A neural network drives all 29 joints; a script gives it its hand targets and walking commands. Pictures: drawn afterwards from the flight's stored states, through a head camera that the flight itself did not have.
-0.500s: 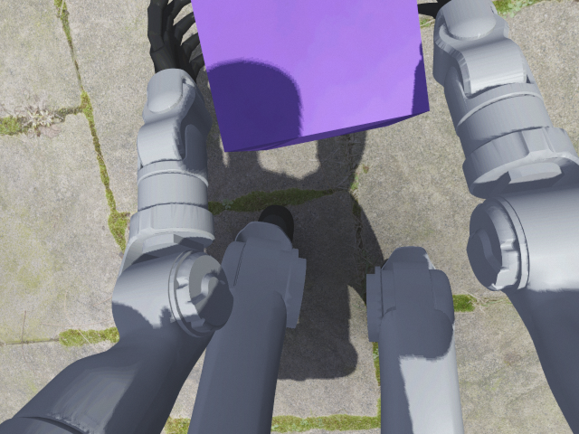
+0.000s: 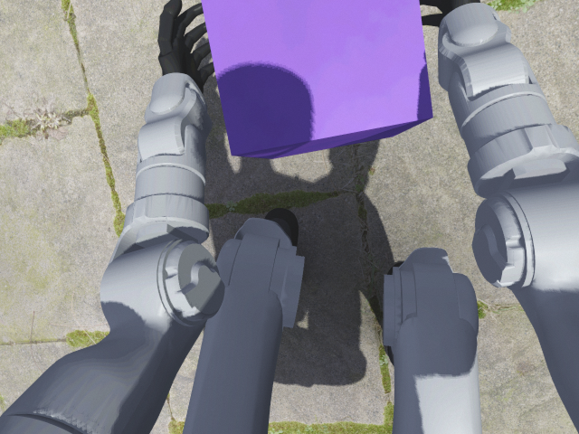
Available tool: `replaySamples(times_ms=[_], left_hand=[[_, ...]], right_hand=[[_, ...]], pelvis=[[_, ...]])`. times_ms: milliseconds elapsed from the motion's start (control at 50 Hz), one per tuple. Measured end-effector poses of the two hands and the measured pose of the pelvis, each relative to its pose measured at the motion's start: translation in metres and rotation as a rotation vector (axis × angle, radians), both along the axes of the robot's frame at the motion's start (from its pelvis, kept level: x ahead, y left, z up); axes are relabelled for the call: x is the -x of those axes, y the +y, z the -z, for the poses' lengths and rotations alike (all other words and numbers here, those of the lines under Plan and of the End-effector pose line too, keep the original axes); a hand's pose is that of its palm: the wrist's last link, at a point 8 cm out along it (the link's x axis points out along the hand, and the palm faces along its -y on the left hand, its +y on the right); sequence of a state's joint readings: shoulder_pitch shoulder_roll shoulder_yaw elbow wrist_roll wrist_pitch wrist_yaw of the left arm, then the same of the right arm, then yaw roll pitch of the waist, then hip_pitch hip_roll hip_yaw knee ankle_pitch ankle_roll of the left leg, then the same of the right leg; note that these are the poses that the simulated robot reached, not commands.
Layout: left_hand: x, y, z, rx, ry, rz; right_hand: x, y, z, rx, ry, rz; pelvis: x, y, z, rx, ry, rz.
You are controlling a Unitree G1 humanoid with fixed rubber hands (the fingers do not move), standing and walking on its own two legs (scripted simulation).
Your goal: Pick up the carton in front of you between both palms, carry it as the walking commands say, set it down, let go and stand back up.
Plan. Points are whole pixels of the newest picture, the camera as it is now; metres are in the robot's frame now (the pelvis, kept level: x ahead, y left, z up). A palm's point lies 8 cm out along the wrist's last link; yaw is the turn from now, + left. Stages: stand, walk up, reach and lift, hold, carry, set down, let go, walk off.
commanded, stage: set down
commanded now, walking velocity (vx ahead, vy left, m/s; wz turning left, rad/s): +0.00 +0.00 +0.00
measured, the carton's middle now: (318, 69) +0.51 +0.08 -0.26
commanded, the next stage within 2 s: let go in 1.92 s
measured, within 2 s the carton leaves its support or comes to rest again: rests again in 0.34 s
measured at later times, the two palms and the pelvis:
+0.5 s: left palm (180, 75) +0.48 +0.24 -0.17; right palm (447, 19) +0.55 -0.06 -0.19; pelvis +0.00 +0.00 -0.01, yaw +0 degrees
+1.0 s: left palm (158, 80) +0.47 +0.27 -0.17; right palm out of the picture +0.58 -0.10 -0.18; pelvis -0.01 +0.02 -0.02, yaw +0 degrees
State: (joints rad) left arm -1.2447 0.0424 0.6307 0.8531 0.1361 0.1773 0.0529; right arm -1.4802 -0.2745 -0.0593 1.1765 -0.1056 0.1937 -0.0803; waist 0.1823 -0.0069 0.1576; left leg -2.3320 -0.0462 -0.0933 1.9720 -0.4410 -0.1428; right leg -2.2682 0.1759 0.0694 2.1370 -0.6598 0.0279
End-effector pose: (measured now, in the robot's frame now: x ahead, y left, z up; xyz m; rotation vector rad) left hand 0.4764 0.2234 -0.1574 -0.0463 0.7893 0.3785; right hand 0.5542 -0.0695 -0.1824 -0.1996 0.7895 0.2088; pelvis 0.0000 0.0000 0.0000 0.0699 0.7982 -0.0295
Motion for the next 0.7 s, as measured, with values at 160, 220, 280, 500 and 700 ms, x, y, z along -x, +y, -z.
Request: replaySamples(times_ms=[160, 220, 280, 500, 700], left_hand=[[-0.001, 0.003, 0.006, -0.005, 0.015, 0.012], [-0.002, 0.005, 0.007, -0.007, 0.016, 0.012], [-0.003, 0.006, 0.009, -0.009, 0.018, 0.013], [-0.003, 0.013, 0.016, -0.019, 0.038, 0.017], [0.003, 0.017, 0.025, -0.039, 0.042, 0.017]], right_hand=[[0.002, 0.000, 0.006, -0.018, 0.008, -0.021], [0.002, 0.001, 0.007, -0.027, 0.007, -0.029], [0.002, 0.001, 0.008, -0.037, 0.006, -0.035], [0.002, 0.006, 0.012, -0.078, -0.015, -0.053], [-0.001, -0.005, 0.023, -0.052, -0.059, -0.035]], pelvis=[[0.000, 0.001, 0.004, -0.005, -0.013, 0.003], [0.001, 0.001, 0.005, -0.006, -0.017, 0.004], [0.001, 0.002, 0.006, -0.008, -0.020, 0.004], [0.002, 0.004, 0.010, -0.011, -0.038, 0.004], [0.006, 0.009, 0.013, -0.018, -0.074, 0.001]])
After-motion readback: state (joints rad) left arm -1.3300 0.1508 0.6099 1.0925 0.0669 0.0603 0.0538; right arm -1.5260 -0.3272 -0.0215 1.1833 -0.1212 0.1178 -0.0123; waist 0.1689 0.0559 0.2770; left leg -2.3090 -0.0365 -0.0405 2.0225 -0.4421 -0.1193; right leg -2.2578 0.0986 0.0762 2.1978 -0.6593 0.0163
